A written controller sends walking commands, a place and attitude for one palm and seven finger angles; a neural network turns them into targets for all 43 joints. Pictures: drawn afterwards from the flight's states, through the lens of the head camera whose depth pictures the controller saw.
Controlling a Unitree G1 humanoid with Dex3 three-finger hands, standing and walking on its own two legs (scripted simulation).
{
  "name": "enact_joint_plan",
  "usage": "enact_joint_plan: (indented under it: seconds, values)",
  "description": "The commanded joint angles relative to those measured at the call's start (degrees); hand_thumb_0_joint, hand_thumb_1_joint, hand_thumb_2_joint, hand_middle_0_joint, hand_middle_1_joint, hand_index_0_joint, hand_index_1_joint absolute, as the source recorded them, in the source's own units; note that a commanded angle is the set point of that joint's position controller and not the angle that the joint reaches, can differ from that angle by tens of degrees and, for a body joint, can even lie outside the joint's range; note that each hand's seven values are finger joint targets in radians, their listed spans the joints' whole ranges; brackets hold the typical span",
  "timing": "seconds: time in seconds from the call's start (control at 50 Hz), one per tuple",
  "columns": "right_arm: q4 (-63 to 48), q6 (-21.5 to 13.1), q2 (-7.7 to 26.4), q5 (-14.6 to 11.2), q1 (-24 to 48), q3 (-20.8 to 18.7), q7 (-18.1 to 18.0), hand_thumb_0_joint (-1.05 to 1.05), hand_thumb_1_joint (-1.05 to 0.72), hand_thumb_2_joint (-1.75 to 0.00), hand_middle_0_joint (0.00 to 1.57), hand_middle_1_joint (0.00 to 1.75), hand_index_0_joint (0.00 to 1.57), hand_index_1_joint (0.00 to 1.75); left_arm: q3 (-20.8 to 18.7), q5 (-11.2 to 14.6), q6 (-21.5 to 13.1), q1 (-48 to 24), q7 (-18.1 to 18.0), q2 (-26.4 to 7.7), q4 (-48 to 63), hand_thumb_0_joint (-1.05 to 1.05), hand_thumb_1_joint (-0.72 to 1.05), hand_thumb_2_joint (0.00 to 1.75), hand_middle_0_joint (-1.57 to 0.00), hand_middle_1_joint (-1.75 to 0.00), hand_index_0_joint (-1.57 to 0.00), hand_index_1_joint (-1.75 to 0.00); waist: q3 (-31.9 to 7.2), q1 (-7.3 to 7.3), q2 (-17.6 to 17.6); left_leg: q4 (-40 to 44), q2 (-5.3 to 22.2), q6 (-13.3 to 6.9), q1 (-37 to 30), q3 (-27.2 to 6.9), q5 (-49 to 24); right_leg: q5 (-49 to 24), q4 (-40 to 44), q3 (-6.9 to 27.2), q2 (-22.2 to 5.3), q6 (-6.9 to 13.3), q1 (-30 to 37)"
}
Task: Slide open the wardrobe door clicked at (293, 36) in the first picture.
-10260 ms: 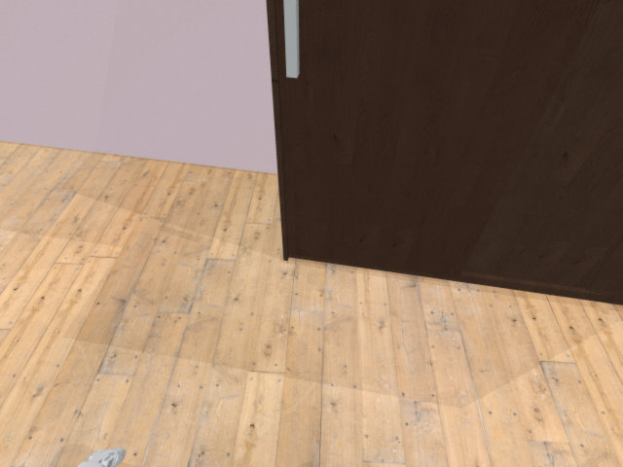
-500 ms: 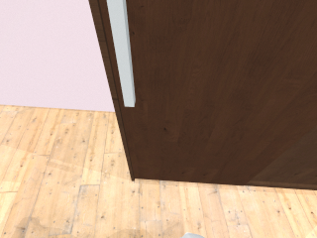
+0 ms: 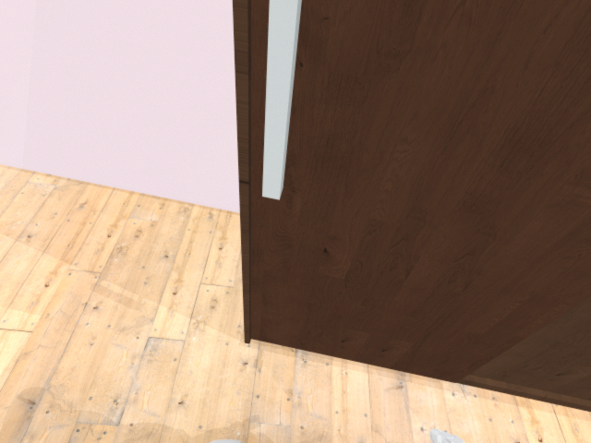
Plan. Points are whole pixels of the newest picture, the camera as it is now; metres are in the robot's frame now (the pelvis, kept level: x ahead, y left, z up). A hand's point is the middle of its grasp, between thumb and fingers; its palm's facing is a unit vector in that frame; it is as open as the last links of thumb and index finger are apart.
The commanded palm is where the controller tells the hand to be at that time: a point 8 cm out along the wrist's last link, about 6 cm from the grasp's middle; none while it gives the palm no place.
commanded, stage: come to a stop and stand still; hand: left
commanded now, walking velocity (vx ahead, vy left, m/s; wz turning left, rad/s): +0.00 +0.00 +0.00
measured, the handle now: (282, 91) +0.48 +0.08 +0.23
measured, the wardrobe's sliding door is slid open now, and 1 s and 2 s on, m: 0.00 0.00 0.00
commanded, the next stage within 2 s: look again from close up in 1.58 s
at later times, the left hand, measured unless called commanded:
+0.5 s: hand out of the picture -0.10 +0.17 -0.16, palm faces +0.02 -0.98 -0.19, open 7.4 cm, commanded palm none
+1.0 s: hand out of the picture -0.11 +0.11 -0.16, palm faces +0.03 -0.99 -0.12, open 7.4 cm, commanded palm none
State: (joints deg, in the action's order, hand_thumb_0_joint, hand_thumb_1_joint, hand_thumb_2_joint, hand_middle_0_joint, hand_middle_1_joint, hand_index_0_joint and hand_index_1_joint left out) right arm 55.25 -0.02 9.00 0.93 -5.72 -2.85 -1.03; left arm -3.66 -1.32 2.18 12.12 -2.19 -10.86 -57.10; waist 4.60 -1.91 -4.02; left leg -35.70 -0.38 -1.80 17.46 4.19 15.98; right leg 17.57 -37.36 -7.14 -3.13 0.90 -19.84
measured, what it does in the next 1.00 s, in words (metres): steps on the spot: right foot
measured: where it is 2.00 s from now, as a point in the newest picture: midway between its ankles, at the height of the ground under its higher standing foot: outside the picture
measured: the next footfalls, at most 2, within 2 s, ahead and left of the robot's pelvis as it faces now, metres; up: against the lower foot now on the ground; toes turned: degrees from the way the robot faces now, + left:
right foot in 0.36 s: -0.09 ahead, -0.10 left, +0.00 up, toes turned -4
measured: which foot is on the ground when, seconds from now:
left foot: down 0.00-1.00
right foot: up 0.00-0.34, down 0.36-1.00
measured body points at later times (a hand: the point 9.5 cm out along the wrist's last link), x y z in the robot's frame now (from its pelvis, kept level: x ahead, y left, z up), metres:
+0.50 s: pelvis -0.05 +0.00 +0.02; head -0.06 +0.00 +0.47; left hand -0.10 +0.22 -0.14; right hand -0.05 -0.23 -0.15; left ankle +0.03 +0.08 -0.72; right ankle -0.13 -0.10 -0.72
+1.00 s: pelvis -0.04 -0.02 +0.01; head -0.04 -0.02 +0.46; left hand -0.11 +0.16 -0.15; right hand -0.10 -0.20 -0.15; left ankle +0.03 +0.08 -0.72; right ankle -0.13 -0.10 -0.72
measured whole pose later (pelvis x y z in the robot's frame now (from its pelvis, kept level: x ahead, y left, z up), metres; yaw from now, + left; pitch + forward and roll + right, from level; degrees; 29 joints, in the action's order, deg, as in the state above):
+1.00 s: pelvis -0.04 -0.02 +0.01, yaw -2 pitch -1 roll +0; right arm 67.1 0.1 2.8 0.6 -19.9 -0.2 -1.6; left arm 0.4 -0.2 -0.8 23.9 -2.8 -3.7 -65.8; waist 1.5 0.3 -1.2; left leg -25.3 1.2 -1.2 17.4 5.8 7.0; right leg 20.9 -24.6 -2.9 2.0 3.0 -2.9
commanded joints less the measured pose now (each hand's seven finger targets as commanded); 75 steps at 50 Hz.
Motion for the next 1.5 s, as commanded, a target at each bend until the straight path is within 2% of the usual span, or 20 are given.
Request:
enact_joint_plan:
  seconds: [0.0, 0.02, 0.06, 0.1, 0.22, 0.24, 0.3, 0.32, 0.36, 0.38, 0.4, 0.42, 0.5, 0.58, 0.7, 0.8, 1.0, 1.16, 1.36, 1.48]
  values:
    - [-2.9, 0.6, 8.3, 0.8, -3.4, -0.7, -0.9, 0.00, -0.90, -0.90, 0.20, 0.30, 0.20, 0.30, -0.9, -0.4, 0.8, 4.0, -0.1, -3.1, 2.7, 0.00, 0.90, 0.90, -0.20, -0.30, -0.20, -0.30, -0.3, 0.97, 16.6, 26.2, 17.8, -7.3, 8.5, -17.4, -0.4, 11.5, -18.6, 9.5, 0.9, -0.4, -0.5]
    - [-3.6, 0.6, 7.7, 0.8, -1.4, -0.4, -1.1, 0.00, -0.90, -0.90, 0.20, 0.30, 0.20, 0.30, -0.8, -0.9, 0.9, 5.2, 0.2, -2.6, 2.0, 0.00, 0.90, 0.90, -0.20, -0.30, -0.20, -0.30, 1.6, -0.35, 15.8, 26.1, 16.0, -6.9, 10.0, -16.6, 4.3, 9.8, -21.6, 9.5, 1.3, -0.3, -1.8]
    - [-4.3, 0.5, 7.1, 0.5, -0.1, 0.0, -0.9, 0.00, -0.90, -0.90, 0.20, 0.30, 0.20, 0.30, -0.8, -1.0, 0.9, 8.7, 0.4, -2.3, 0.2, 0.00, 0.90, 0.90, -0.20, -0.30, -0.20, -0.30, 1.2, -1.22, 12.5, 26.2, 13.3, -5.9, 9.5, -13.3, 8.6, 5.1, -26.3, 9.7, 1.8, -0.9, -3.1]
    - [-3.8, 0.2, 6.9, 0.1, -1.9, -0.1, -0.8, 0.00, -0.90, -0.90, 0.20, 0.30, 0.20, 0.30, -0.4, -0.7, 0.6, 10.8, 0.3, -1.8, -0.7, 0.00, 0.90, 0.90, -0.20, -0.30, -0.20, -0.30, -1.7, -0.71, 9.7, 25.6, 12.0, -5.4, 4.5, -11.7, 7.3, 3.6, -26.2, 8.9, 1.8, -1.6, -4.0]
    - [-0.2, -0.2, 6.0, 0.2, -9.4, -0.8, -1.0, 0.00, -0.90, -0.90, 0.20, 0.30, 0.20, 0.30, 1.2, -0.8, -0.8, 9.7, 0.5, 0.2, -0.7, 0.00, 0.90, 0.90, -0.20, -0.30, -0.20, -0.30, -7.0, 2.96, 8.6, 24.5, 14.1, -8.6, -11.3, -15.9, 0.6, 11.2, -3.0, 6.1, 0.0, -1.7, -1.6]
    - [0.5, -0.3, 6.6, 0.3, -10.4, -0.9, -0.9, 0.00, -0.90, -0.90, 0.20, 0.30, 0.20, 0.30, 1.4, -0.6, -1.0, 10.7, 0.4, 0.4, -1.1, 0.00, 0.90, 0.90, -0.20, -0.30, -0.20, -0.30, -8.1, 2.81, 9.0, 24.1, 13.9, -8.4, -12.7, -15.7, -1.9, 11.3, 2.2, 5.8, 0.4, -1.5, 0.4]
    - [2.2, -0.3, 7.3, -0.2, -10.3, -1.2, -0.5, 0.00, -0.90, -0.90, 0.20, 0.30, 0.20, 0.30, 1.4, -0.4, -1.8, 16.5, 0.0, -0.6, -4.4, 0.00, 0.90, 0.90, -0.20, -0.30, -0.20, -0.30, -8.4, 0.81, 5.9, 23.1, 10.5, -3.7, -8.6, -12.1, -0.3, -0.3, 17.6, 4.3, 0.7, -0.2, 10.5]
    - [2.7, -0.4, 5.8, -0.4, -10.3, -1.1, -0.2, 0.00, -0.90, -0.90, 0.20, 0.30, 0.20, 0.30, 1.4, -0.5, -2.3, 17.2, -0.3, -1.9, -5.1, 0.00, 0.90, 0.90, -0.20, -0.30, -0.20, -0.30, -8.0, 0.77, 4.0, 20.6, 8.4, -1.9, -5.0, -9.9, -1.9, -4.2, 20.4, 7.3, -1.5, 0.9, 14.4]
    - [3.0, -0.5, 3.0, -0.5, -9.9, -0.1, -0.1, 0.00, -0.90, -0.90, 0.20, 0.30, 0.20, 0.30, 1.8, -0.3, -2.7, 16.8, -0.4, -2.4, -5.3, 0.00, 0.90, 0.90, -0.20, -0.30, -0.20, -0.30, -5.6, 1.81, -0.1, 15.5, 4.5, 0.9, -7.5, -4.9, -5.0, -1.3, 22.3, 12.5, -7.3, 3.5, 8.1]
    - [3.5, -0.4, 2.7, -0.3, -10.3, 0.1, 0.1, 0.00, -0.90, -0.90, 0.20, 0.30, 0.20, 0.30, 2.0, -0.2, -2.6, 15.9, -0.3, -2.5, -5.5, 0.00, 0.90, 0.90, -0.20, -0.30, -0.20, -0.30, -5.1, 2.22, -0.1, 14.9, 3.8, 1.1, -10.0, -4.4, -7.1, -1.2, 22.1, 12.0, -7.4, 3.9, 5.8]
    - [4.3, -0.3, 2.3, -0.1, -10.3, 0.3, 0.1, 0.00, -0.90, -0.90, 0.20, 0.30, 0.20, 0.30, 2.2, 0.0, -3.2, 14.4, -0.3, -1.5, -5.7, 0.00, 0.90, 0.90, -0.20, -0.30, -0.20, -0.30, -3.1, 2.31, -7.5, 14.1, 4.4, 0.4, -9.3, -4.3, -9.0, -3.1, 22.3, 12.3, -6.1, 3.3, 4.5]
    - [4.8, -0.3, 2.5, -0.1, -10.7, 0.4, 0.0, 0.00, -0.90, -0.90, 0.20, 0.30, 0.20, 0.30, 2.6, 0.0, -3.4, 13.4, -0.3, -0.4, -5.6, 0.00, 0.90, 0.90, -0.20, -0.30, -0.20, -0.30, -0.6, 2.33, -10.2, 13.8, 4.9, 0.0, -8.8, -4.5, -9.1, -3.2, 23.1, 11.7, -6.1, 2.8, 3.2]
    - [8.0, 0.5, 2.5, -0.2, -13.6, 1.3, -0.2, 0.00, -0.90, -0.90, 0.20, 0.30, 0.20, 0.30, 3.2, 0.5, -2.7, 14.2, -0.4, 0.4, -6.1, 0.00, 0.90, 0.90, -0.20, -0.30, -0.20, -0.30, 5.0, 2.85, 0.6, 16.1, 6.0, 0.1, -10.0, -6.0, -4.8, 7.7, 23.2, 10.5, -4.4, 2.0, -2.4]
    - [9.0, 1.0, 1.6, -0.1, -14.8, 1.8, -0.5, 0.00, -0.90, -0.90, 0.20, 0.30, 0.20, 0.30, 3.3, 0.6, -2.3, 16.7, -0.4, 0.5, -7.0, 0.00, 0.90, 0.90, -0.20, -0.30, -0.20, -0.30, 7.7, 2.06, 5.4, 17.6, 5.8, 0.5, -6.0, -6.6, 0.2, 10.6, 23.1, 10.4, -3.6, 2.3, -2.0]
    - [9.7, 0.9, 0.4, 0.1, -17.2, 1.7, -0.8, 0.00, -0.90, -0.90, 0.20, 0.30, 0.20, 0.30, 3.2, 0.8, -2.5, 17.2, -0.3, 1.2, -7.4, 0.00, 0.90, 0.90, -0.20, -0.30, -0.20, -0.30, 5.4, 1.96, 5.3, 16.3, 5.5, 0.9, -5.6, -6.3, -0.2, 10.6, 22.4, 10.6, -3.1, 2.7, -0.9]
    - [10.3, 0.1, -0.4, -0.1, -18.0, 1.7, -1.0, 0.00, -0.90, -0.90, 0.20, 0.30, 0.20, 0.30, 3.2, 0.9, -3.1, 17.6, -0.5, 2.7, -7.6, 0.00, 0.90, 0.90, -0.20, -0.30, -0.20, -0.30, 1.7, 1.94, 3.6, 15.1, 6.4, 0.7, -7.1, -6.0, -4.7, 3.8, 20.9, 10.2, -3.0, 2.5, 2.3]
    - [10.7, -0.5, -1.3, -0.3, -17.2, 1.9, -1.2, 0.00, -0.90, -0.90, 0.20, 0.30, 0.20, 0.30, 3.6, 0.8, -3.6, 18.9, -0.9, 4.1, -8.4, 0.00, 0.90, 0.90, -0.20, -0.30, -0.20, -0.30, 3.0, 1.79, 2.8, 12.9, 7.2, 0.3, -7.2, -4.8, -10.6, -3.6, 21.1, 10.4, -3.1, 1.7, 4.1]
    - [10.5, -0.8, -0.7, -0.4, -15.1, 2.2, -1.4, 0.00, -0.90, -0.90, 0.20, 0.30, 0.20, 0.30, 3.5, 0.7, -3.7, 19.9, -1.2, 3.4, -8.5, 0.00, 0.90, 0.90, -0.20, -0.30, -0.20, -0.30, 1.1, 1.35, 1.4, 10.4, 7.2, 0.0, -8.1, -3.4, -16.8, -17.8, 19.6, 9.7, -3.7, 0.0, 8.3]
    - [9.9, -0.8, 0.4, -0.5, -13.2, 2.3, -1.7, 0.00, -0.90, -0.90, 0.20, 0.30, 0.20, 0.30, 3.1, 0.6, -3.5, 19.2, -1.5, 1.9, -8.2, 0.00, 0.90, 0.90, -0.20, -0.30, -0.20, -0.30, -0.2, 1.27, 1.6, 8.8, 7.0, 0.3, -9.0, -2.2, -19.5, -28.1, 18.6, 9.1, -4.1, -1.6, 11.7]
    - [9.8, -0.5, 1.2, -0.5, -12.2, 2.3, -1.8, 0.00, -0.90, -0.90, 0.20, 0.30, 0.20, 0.30, 3.1, 0.7, -3.2, 18.2, -1.4, 1.5, -8.0, 0.00, 0.90, 0.90, -0.20, -0.30, -0.20, -0.30, 1.3, 1.35, 2.4, 9.3, 7.2, 0.5, -9.3, -2.4, -18.2, -25.0, 19.5, 9.0, -4.0, -1.7, 11.1]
